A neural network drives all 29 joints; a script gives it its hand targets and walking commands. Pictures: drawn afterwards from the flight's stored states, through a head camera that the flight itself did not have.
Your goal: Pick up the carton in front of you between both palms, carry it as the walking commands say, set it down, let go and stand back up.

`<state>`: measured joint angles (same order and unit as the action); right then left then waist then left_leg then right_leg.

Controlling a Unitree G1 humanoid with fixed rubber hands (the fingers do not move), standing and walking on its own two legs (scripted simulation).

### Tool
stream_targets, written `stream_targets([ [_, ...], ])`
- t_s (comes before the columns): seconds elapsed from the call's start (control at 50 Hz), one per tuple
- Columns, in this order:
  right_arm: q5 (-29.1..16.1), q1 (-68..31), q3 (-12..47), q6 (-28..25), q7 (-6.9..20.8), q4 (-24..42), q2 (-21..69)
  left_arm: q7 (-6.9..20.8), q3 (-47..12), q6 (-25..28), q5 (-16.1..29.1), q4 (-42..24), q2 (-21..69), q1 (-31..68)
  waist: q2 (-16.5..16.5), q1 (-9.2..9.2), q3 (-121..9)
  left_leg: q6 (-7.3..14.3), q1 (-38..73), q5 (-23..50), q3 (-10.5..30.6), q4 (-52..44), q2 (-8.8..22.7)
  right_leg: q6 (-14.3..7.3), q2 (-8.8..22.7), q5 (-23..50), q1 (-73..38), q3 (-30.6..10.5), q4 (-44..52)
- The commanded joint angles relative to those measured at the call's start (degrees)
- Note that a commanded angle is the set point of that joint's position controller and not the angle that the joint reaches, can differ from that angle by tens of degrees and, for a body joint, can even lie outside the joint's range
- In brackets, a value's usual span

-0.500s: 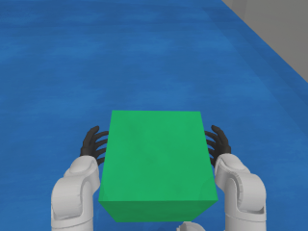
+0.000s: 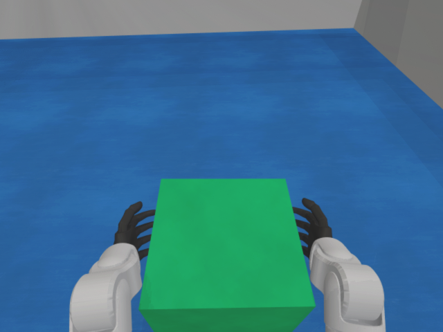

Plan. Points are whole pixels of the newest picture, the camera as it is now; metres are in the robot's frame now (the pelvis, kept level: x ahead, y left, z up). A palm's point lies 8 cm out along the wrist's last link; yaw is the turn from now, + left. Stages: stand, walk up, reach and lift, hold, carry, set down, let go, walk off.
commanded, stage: carry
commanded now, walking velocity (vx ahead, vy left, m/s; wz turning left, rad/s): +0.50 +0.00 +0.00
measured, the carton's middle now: (223, 267) +0.23 +0.01 +0.01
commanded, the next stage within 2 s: none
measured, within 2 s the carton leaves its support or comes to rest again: neither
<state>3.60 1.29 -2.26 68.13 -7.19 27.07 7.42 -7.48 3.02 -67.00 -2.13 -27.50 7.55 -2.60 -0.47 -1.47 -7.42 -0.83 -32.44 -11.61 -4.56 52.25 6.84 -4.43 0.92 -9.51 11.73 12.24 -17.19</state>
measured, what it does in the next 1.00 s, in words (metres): walks ahead: left foot, then right foot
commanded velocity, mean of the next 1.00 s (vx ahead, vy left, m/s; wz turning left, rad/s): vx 0.50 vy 0.00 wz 0.00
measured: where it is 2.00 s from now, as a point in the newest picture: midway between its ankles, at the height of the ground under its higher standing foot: (225, 181)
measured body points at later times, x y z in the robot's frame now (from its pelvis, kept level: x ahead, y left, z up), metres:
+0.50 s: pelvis +0.33 +0.05 +0.00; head +0.33 +0.07 +0.45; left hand +0.58 +0.18 +0.06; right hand +0.55 -0.12 +0.07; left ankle +0.34 +0.13 -0.75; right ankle +0.30 -0.09 -0.67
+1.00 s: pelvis +0.66 -0.03 +0.00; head +0.66 -0.04 +0.45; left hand +0.89 +0.13 +0.08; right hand +0.90 -0.17 +0.07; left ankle +0.65 +0.13 -0.67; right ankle +0.65 -0.10 -0.75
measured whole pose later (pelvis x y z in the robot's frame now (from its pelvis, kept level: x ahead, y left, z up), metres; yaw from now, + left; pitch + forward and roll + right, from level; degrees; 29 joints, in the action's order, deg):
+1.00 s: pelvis +0.66 -0.03 +0.00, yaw +0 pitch +4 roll +2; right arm 3.2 2.4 -1.4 68.0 -7.3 31.1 7.5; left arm -7.2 2.8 -66.6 -1.8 -31.4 7.7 -3.9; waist -0.6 -1.6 -4.3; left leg -0.2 -30.8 -13.7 -4.8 56.4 5.9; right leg -3.3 2.8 -9.8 12.7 12.5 -18.0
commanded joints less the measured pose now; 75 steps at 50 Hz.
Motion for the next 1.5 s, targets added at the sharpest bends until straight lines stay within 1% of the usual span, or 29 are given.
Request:
stream_targets([
  [0.0, -13.6, -21.4, 36.2, -1.9, 5.8, 5.2, 46.7, 8.2, -36.5, 0.6, 15.8, -5.9, 44.2, 23.4, 6.4, 0.93, -5.1, -1.3, -3.7, 5.4, -1.3, -9.0, 0.8, -3.3, 14.6, -5.4, -8.2, -12.3, 13.0],
  [0.18, -15.3, -21.0, 35.1, 1.2, 4.2, 8.6, 38.7, 5.3, -33.4, -2.0, 13.7, -7.2, 37.1, 20.2, 8.8, 0.32, 1.0, 0.8, -2.6, 9.9, -6.1, -23.4, -2.1, -1.9, 13.3, 16.5, -16.5, -6.2, 7.2],
  [0.24, -15.5, -19.9, 33.9, 1.5, 3.9, 8.1, 37.8, 4.8, -34.0, -2.6, 14.1, -8.1, 36.7, 21.1, 8.1, 1.62, -3.8, 2.3, 14.4, 6.1, -11.7, -28.1, -6.8, 1.0, 11.2, 32.6, -14.2, -0.9, -7.7],
  [0.26, -15.3, -18.6, 33.2, 1.5, 3.9, 7.3, 37.6, 4.7, -34.4, -2.7, 14.2, -8.6, 36.4, 21.2, 5.2, 2.65, -8.7, 2.6, 28.5, 3.6, -9.9, -27.4, -5.7, 2.8, 9.1, 29.0, -7.1, 1.1, -18.7],
  [0.28, -14.8, -18.2, 32.8, 1.3, 3.9, 7.2, 37.2, 4.7, -35.1, -3.0, 14.8, -10.0, 36.7, 21.9, -6.2, 3.53, -14.8, 8.4, 43.4, -3.6, 13.0, -30.4, 8.9, 6.0, 4.8, 15.7, 8.6, 0.4, -36.6],
  [0.3, -15.2, -17.4, 33.0, 0.9, 4.1, 6.0, 39.1, 5.0, -36.0, -3.1, 15.0, -10.8, 37.5, 21.8, -19.8, 3.35, -17.5, 14.5, 50.6, 0.7, 34.4, -38.9, 17.7, 6.9, -2.9, -13.3, 22.9, -3.3, -50.8],
  [0.32, -15.7, -18.0, 33.1, 0.6, 4.7, 7.5, 41.2, 5.5, -37.3, -2.6, 15.7, -10.6, 40.0, 23.0, -14.8, 3.00, -15.7, 14.9, 49.2, 9.9, 30.2, -38.2, 17.9, 5.4, 0.2, -17.4, 27.3, -10.2, -58.6],
  [0.34, -16.3, -18.7, 34.2, 0.0, 5.3, 7.9, 44.1, 6.2, -37.6, -2.1, 15.9, -10.0, 42.7, 23.1, -9.9, 3.13, -15.8, 14.0, 45.8, 15.1, 24.5, -36.4, 16.3, 3.9, 3.0, -15.9, 27.8, -11.9, -60.0],
  [0.36, -16.7, -20.1, 35.3, -0.6, 6.1, 8.4, 46.7, 6.8, -38.0, -1.3, 15.8, -9.0, 45.4, 23.0, -4.1, 2.86, -14.0, 11.4, 40.8, 16.0, 19.1, -36.7, 15.1, 3.4, 5.5, -12.5, 26.6, -12.5, -56.4],
  [0.38, -16.9, -21.4, 36.3, -1.3, 6.7, 8.7, 48.5, 7.3, -38.1, -0.6, 15.5, -8.1, 47.4, 22.9, -2.4, 2.46, -12.8, 9.3, 35.9, 12.8, 15.3, -38.5, 13.7, 3.4, 6.9, -9.3, 24.2, -12.8, -51.3],
  [0.48, -17.8, -20.7, 38.1, -3.1, 8.6, 8.5, 47.8, 7.2, -37.9, 1.8, 12.2, -6.4, 48.6, 19.5, -7.2, 2.42, -8.3, 8.0, 31.1, 2.7, 5.3, -45.5, 10.1, 5.2, 6.2, -1.8, 22.9, -7.5, -34.7],
  [0.66, -15.7, -17.2, 34.9, -0.9, 5.8, 9.9, 38.0, 5.1, -36.8, -0.8, 13.3, -10.1, 39.3, 19.1, -8.8, 2.59, 0.9, 6.5, 34.2, 13.3, -2.8, -44.2, 7.8, 4.5, 4.2, 8.0, 20.1, -1.2, -12.3],
  [0.7, -15.4, -17.7, 34.5, 0.0, 5.0, 10.2, 36.5, 4.8, -35.7, -1.6, 13.6, -10.1, 37.2, 19.3, -9.0, 2.34, 0.4, 5.3, 35.0, 20.1, -4.5, -39.4, 7.7, 3.6, 3.2, 6.1, 14.9, 0.6, -10.5],
  [0.74, -15.3, -17.9, 34.6, 0.9, 4.3, 10.5, 35.4, 4.6, -34.4, -2.1, 13.9, -8.9, 35.8, 18.0, -4.9, 0.83, -5.3, 2.7, 29.1, 27.0, -9.3, -21.7, 3.7, 3.2, -1.0, 0.4, -3.4, 4.1, -9.0],
  [0.76, -15.5, -18.8, 34.5, 1.3, 4.0, 11.0, 34.3, 4.5, -33.7, -2.2, 13.6, -8.4, 35.3, 17.0, 2.6, -0.55, -8.5, 0.6, 19.9, 17.3, -10.0, -7.8, 0.7, 2.2, 7.0, -6.0, -12.9, -8.1, -4.7],
  [0.78, -15.7, -19.2, 35.2, 1.6, 4.0, 12.7, 35.0, 4.5, -33.1, -2.0, 13.7, -8.1, 35.0, 18.2, 18.7, -0.61, -13.7, -2.1, 2.9, -0.1, -7.3, 10.5, -6.2, -6.2, 21.8, -11.5, -25.5, -35.7, 2.0],
  [0.8, -16.4, -20.2, 36.2, 1.7, 4.3, 12.4, 36.2, 4.9, -33.7, -2.1, 14.5, -7.9, 37.3, 17.4, 18.5, 0.14, -11.9, -1.0, -3.7, -15.4, 0.3, 19.0, -6.9, -7.6, 23.7, 1.6, -24.4, -41.0, 5.6],
  [0.86, -16.7, -21.3, 37.8, 0.3, 6.0, 10.4, 45.4, 7.0, -36.3, -0.8, 16.1, -9.9, 45.0, 21.6, 4.5, 0.60, -12.0, 2.0, -3.6, -8.0, 4.6, 17.7, 0.5, -3.6, 19.5, 13.7, -16.5, -23.6, 2.3],
  [0.9, -15.9, -21.0, 38.2, -1.0, 6.5, 9.3, 48.4, 8.1, -37.5, 0.2, 16.6, -10.0, 47.4, 22.5, 6.4, 0.97, -12.1, 1.6, -0.2, -3.4, 3.1, 10.7, 0.6, -1.1, 17.5, 7.9, -12.9, -17.6, 5.3],
  [1.0, -14.0, -19.1, 38.1, -2.4, 5.9, 9.2, 47.8, 9.0, -38.0, 1.1, 16.8, -10.1, 45.2, 21.1, 8.0, 0.91, -6.8, -0.3, -3.9, 3.1, -1.1, -4.7, 0.2, -2.8, 15.6, 2.8, -12.9, -11.6, 10.5],
  [1.18, -15.6, -19.0, 36.3, 0.7, 4.5, 11.1, 38.4, 5.7, -34.4, -1.6, 13.7, -9.8, 36.6, 18.4, 9.6, 0.65, 1.7, 1.5, 0.5, 10.1, -6.8, -23.6, -2.3, -0.8, 13.9, 17.7, -16.2, -4.0, 7.0],
  [1.24, -15.8, -17.5, 34.6, 1.2, 4.4, 9.6, 37.1, 5.0, -34.8, -2.3, 13.8, -10.4, 36.0, 19.5, 6.2, 2.51, -5.0, 2.3, 22.8, 3.9, -12.5, -26.5, -7.7, 2.4, 9.8, 29.3, -10.6, 2.2, -12.8],
  [1.26, -15.5, -16.5, 34.0, 1.2, 4.4, 9.0, 36.8, 4.9, -34.9, -2.6, 13.8, -10.4, 35.6, 20.1, 0.0, 3.79, -8.5, 2.8, 33.4, -1.8, -2.1, -29.3, -0.5, 4.2, 7.9, 18.8, -2.0, 2.0, -26.1],
  [1.28, -15.7, -17.3, 33.9, 0.9, 4.5, 8.8, 36.7, 4.9, -35.7, -2.9, 14.3, -12.3, 36.3, 20.2, -16.4, 3.89, -14.5, 11.7, 46.7, -10.8, 26.2, -36.4, 15.0, 7.2, 0.9, 3.1, 15.0, -0.1, -45.1],
  [1.3, -16.5, -16.8, 34.2, 0.7, 4.9, 8.4, 39.6, 5.3, -36.8, -2.7, 15.0, -12.3, 37.7, 21.0, -17.8, 3.05, -12.7, 13.7, 46.9, 1.8, 34.9, -41.7, 18.1, 6.5, -1.5, -17.1, 23.9, -7.2, -54.5],
  [1.32, -17.2, -18.5, 35.0, 0.3, 5.6, 10.2, 42.0, 5.9, -37.7, -2.2, 15.3, -11.6, 41.0, 21.6, -12.8, 3.03, -12.8, 13.2, 45.1, 11.1, 27.2, -39.2, 16.9, 4.7, 2.5, -16.7, 24.9, -11.5, -58.8],
  [1.36, -18.0, -20.7, 36.9, -1.0, 7.0, 10.5, 47.6, 7.2, -38.3, -0.8, 15.4, -10.0, 46.8, 21.8, -2.6, 2.64, -11.9, 10.1, 37.9, 27.3, 15.0, -36.6, 14.6, 3.7, 6.1, -11.0, 22.7, -12.1, -53.6],
  [1.4, -18.1, -21.0, 37.8, -2.2, 8.1, 10.3, 49.6, 7.6, -38.8, 0.6, 14.5, -8.6, 49.7, 20.9, -4.6, 2.14, -12.3, 7.0, 34.6, 29.6, 7.1, -38.0, 11.7, 4.0, 5.9, -7.5, 18.6, -10.0, -45.4],
  [1.48, -18.2, -18.5, 38.0, -3.4, 9.3, 10.4, 48.3, 7.1, -39.2, 2.3, 12.6, -8.3, 50.0, 17.7, -8.5, 1.83, -10.1, 6.5, 34.2, 38.9, -1.8, -37.6, 8.3, 5.7, 3.0, -4.1, 16.9, -5.5, -29.5],
])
